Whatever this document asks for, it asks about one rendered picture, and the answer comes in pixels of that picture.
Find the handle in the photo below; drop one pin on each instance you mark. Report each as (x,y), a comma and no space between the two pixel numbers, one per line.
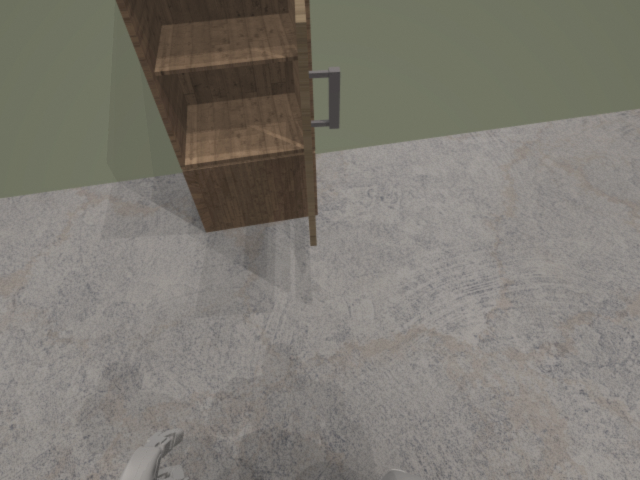
(334,97)

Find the cupboard door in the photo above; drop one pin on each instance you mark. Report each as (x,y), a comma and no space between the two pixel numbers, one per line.
(302,50)

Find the left robot hand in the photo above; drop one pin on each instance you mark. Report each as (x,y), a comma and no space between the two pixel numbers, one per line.
(145,461)

